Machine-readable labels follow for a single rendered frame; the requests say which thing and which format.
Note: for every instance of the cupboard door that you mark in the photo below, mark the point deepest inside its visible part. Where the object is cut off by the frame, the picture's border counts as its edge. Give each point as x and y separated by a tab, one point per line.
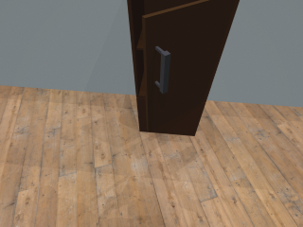
193	35

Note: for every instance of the handle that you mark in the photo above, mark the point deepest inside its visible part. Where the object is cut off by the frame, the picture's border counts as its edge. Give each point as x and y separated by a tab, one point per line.
164	70

